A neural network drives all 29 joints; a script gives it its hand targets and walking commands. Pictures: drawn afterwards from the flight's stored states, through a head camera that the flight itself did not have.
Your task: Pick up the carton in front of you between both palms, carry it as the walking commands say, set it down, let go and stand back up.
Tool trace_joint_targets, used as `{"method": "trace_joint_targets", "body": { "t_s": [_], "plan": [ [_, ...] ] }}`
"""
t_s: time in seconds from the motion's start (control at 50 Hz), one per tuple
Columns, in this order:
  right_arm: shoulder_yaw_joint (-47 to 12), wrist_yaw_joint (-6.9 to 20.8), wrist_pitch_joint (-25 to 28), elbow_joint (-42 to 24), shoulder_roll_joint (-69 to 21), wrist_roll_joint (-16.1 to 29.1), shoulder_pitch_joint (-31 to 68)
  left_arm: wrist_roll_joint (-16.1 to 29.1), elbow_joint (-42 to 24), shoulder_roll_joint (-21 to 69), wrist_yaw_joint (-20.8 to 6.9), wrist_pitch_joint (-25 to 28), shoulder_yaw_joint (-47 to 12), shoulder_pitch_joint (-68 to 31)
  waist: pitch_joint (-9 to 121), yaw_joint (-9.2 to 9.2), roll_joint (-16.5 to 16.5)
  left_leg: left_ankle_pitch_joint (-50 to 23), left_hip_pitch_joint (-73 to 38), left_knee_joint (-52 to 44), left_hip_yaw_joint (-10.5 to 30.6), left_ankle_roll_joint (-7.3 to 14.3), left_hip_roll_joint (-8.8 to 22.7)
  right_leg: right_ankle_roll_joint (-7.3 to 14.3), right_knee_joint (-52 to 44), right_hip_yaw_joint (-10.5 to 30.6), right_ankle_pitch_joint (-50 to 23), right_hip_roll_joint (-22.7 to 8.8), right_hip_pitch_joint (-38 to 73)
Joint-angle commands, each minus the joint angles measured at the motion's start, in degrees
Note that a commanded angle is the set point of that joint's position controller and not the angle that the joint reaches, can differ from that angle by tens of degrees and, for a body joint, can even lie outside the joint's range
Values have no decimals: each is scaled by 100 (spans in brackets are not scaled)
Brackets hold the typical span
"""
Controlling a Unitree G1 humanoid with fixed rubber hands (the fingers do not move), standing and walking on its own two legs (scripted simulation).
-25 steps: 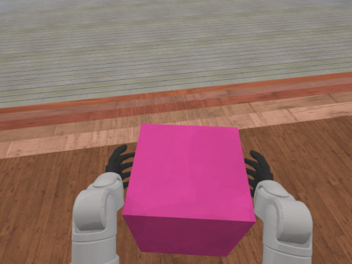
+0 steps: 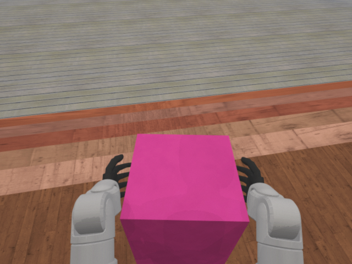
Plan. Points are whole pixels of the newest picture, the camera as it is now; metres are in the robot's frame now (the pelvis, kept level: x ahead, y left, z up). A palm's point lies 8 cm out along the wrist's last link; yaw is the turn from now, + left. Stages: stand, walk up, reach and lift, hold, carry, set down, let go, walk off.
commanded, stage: carry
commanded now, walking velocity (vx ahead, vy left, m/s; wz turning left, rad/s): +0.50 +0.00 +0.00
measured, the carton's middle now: (181, 201) +0.27 +0.00 -0.01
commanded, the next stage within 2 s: none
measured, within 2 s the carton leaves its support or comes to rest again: neither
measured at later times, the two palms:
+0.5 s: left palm (137, 72) +0.62 +0.14 +0.11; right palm (233, 71) +0.65 -0.16 +0.10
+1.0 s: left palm (145, 28) +1.01 +0.16 +0.08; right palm (214, 30) +1.01 -0.14 +0.08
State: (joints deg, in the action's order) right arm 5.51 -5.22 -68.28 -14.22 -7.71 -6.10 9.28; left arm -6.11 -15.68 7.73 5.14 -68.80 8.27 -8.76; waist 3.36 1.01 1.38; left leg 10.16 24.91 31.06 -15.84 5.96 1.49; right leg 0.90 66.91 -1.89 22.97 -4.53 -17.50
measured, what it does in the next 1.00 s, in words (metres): walks ahead: right foot, then left foot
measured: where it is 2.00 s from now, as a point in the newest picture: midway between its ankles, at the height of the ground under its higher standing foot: (183, 134)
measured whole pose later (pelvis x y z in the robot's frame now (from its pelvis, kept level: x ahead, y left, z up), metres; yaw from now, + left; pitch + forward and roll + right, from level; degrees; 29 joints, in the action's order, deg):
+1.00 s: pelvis +0.63 +0.01 -0.01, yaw +2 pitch +5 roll -1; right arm 12.9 -7.4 -69.1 6.2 -1.2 -3.4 40.7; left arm -3.6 5.5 0.3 7.4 -70.1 14.2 -40.8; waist -4.5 3.7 -0.2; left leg 14.1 29.1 37.4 -7.4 6.6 -1.9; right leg 3.2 76.3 -0.3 25.4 1.5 -29.0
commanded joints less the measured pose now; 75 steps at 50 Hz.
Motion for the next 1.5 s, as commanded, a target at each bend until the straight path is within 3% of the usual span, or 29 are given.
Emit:
{"method": "trace_joint_targets", "body": {
  "t_s": [0.0,0.16,0.28,0.36,0.38,0.4,0.42,0.48,0.56,0.7,0.78,0.82,0.84,0.86,0.88,0.96,1.04,1.12,1.22,1.28,1.3,1.32,1.34,1.36,1.38,1.4,1.42,1.46,1.48],
  "plan": [
    [-4167,1473,193,-800,-5761,2402,2909,2366,-650,5490,-1579,163,-4439,-2932,1932,-9,-378,-377,-2705,-1816,2584,211,1810,101,276,211,-637,-339,-1787],
    [-4223,1613,247,-1109,-5336,2514,2430,2122,-839,5434,-1341,374,-4513,-2336,1476,15,-910,-1396,-2967,-1986,1212,173,1304,-119,-2290,-582,-1499,-112,-2065],
    [-4034,1424,2,-1202,-4493,2390,2810,2344,-1178,4635,-1311,52,-4492,-3021,941,58,-993,-2098,-3122,-1504,812,154,1183,138,-3343,-934,-2055,143,-1798],
    [-3916,1261,-239,-955,-3950,2313,3620,2419,-715,4020,-1302,-192,-4193,-3598,1434,-231,-652,-2880,-2371,505,230,-250,835,305,-3865,-1444,-1489,689,593],
    [-3873,1222,-306,-860,-3835,2321,3913,2426,-577,3889,-1293,-242,-4085,-3748,1922,-457,-58,-1472,-1367,1827,337,-400,666,372,-3987,-289,-825,-165,1923],
    [-3884,1192,-400,-824,-3940,2399,4191,2414,-410,3658,-1283,-272,-3940,-4003,2389,-487,1382,402,479,3695,620,-649,-157,1248,-4624,2662,-18,-1728,3203],
    [-3821,1184,-443,-683,-3958,2469,4436,2535,-200,3887,-1263,-309,-3980,-4107,2270,-570,1731,1928,1478,4617,1256,-583,-420,1495,-5144,3445,-631,-1841,3326],
    [-3656,1121,-389,-200,-4505,2524,5026,2861,-138,4509,-1290,-285,-4035,-5086,2153,-425,147,1308,1786,4900,1709,-259,287,1191,-4621,1845,-1956,-1491,2494],
    [-3597,1021,-200,305,-4870,2498,5828,3105,216,4922,-1356,-112,-4011,-6269,2160,-249,351,773,1565,4122,1518,-310,344,1054,-4761,877,-1740,-1183,1808],
    [-3256,912,-14,1183,-5046,2580,6822,3008,1300,5030,-1270,14,-3496,-6970,1884,-441,503,-133,1960,1969,988,-273,150,1150,-4137,130,-3487,-820,2139],
    [-3017,940,-43,1486,-5199,2639,7120,2921,1639,5150,-1201,32,-3238,-7219,1836,-425,839,-581,758,500,566,-78,-274,739,-3768,-312,-4791,-649,2119],
    [-2857,989,-70,1679,-5300,2654,7090,2849,1762,5266,-1173,12,-3175,-7197,2308,-32,658,-876,-673,-305,417,29,-552,405,-2567,-728,-5378,-453,2040],
    [-2779,1027,-70,1750,-5343,2635,7028,2815,1809,5326,-1163,14,-3182,-7252,2610,326,279,-1276,-2004,-71,669,11,-308,287,-1438,-773,-4677,-304,1120],
    [-2700,1071,-91,1835,-5333,2644,6946,2781,1847,5410,-1151,8,-3188,-7177,2894,314,-823,-1994,-2995,235,2454,-13,923,165,-313,-561,-1710,87,-38],
    [-2640,1093,-65,1965,-5217,2595,6897,2709,1979,5513,-1131,-23,-3076,-7097,3558,382,-2470,-1755,-4304,-431,4658,949,1744,14,1199,-146,695,1052,-1606],
    [-3015,1246,23,935,-5942,3115,7700,2527,1258,5672,-917,74,-3103,-7466,2821,381,-494,-2413,-3894,28,3517,843,1357,298,1069,514,78,388,-2889],
    [-3343,1149,91,119,-5896,3311,7796,2408,639,5543,-775,130,-3270,-7148,2857,321,-502,-2178,-3664,-31,3070,915,1256,157,-280,492,43,336,-2681],
    [-3537,1100,76,-22,-5437,3199,7304,2338,344,5092,-733,162,-3566,-6907,3080,413,-825,-3819,-3905,460,2535,900,1143,179,-920,109,-910,470,-2553],
    [-3563,1189,65,828,-5095,2914,6668,2185,945,4700,-892,77,-3527,-6669,2280,1009,-656,-2731,-4970,1391,2490,576,453,153,-2220,-89,-2628,516,-4190],
    [-3484,1298,90,1418,-5167,2993,6766,1945,1549,4516,-969,2,-3155,-6409,1700,654,-418,-649,-1910,1596,1647,291,59,131,-4257,-451,-5319,680,-679],
    [-3424,1340,106,1615,-5198,3011,6839,1871,1759,4471,-1004,-11,-3008,-6313,1617,372,-762,-467,-1385,1790,1624,276,115,166,-4124,-463,-5392,608,110],
    [-3368,1372,124,1827,-5240,3021,6927,1798,1924,4377,-1042,-14,-2880,-6369,2124,-387,-899,-1685,-843,2642,1366,62,262,263,-3047,-891,-5422,762,1559],
    [-3307,1386,133,2042,-5352,3006,6964,1818,2056,4326,-1092,-12,-2777,-6437,2240,-863,-542,-2493,-403,3877,1173,-145,340,381,-3296,-732,-4808,655,2302],
    [-3164,1370,113,2090,-5400,2989,7256,1908,2284,4351,-1148,-3,-2720,-6459,1968,-1437,446,-747,286,5801,1081,-435,-104,654,-3793,-175,-3950,212,2698],
    [-2934,1328,56,2274,-5292,2868,7383,1958,2574,4271,-1202,-36,-2571,-6446,1564,-980,1395,3064,1628,7260,1310,-467,-815,557,-2962,398,-5625,-343,3120],
    [-2700,1247,-50,2497,-5175,2691,7256,2127,2850,4408,-1232,-19,-2536,-6524,2047,-423,1469,2599,2098,6888,2083,-456,-612,958,-3050,2228,-5171,-1239,3209],
    [-2586,1158,-73,2489,-5057,2578,7398,2350,2751,4727,-1280,-11,-2622,-6914,1647,-371,669,2148,1955,6234,2107,-524,-344,892,-3461,2470,-4020,-1264,2368],
    [-2394,1038,-31,2352,-5127,2433,7343,2808,2401,5299,-1328,21,-2787,-7631,1842,-13,-58,1114,1865,5384,2313,-568,-34,647,-3703,2963,-1878,-1311,1490],
    [-2399,1001,6,2170,-5302,2496,7437,2994,2183,5552,-1333,72,-2934,-7921,1714,19,-13,907,1655,4876,2254,-552,14,717,-3812,2771,-2027,-1299,831]
  ]
}}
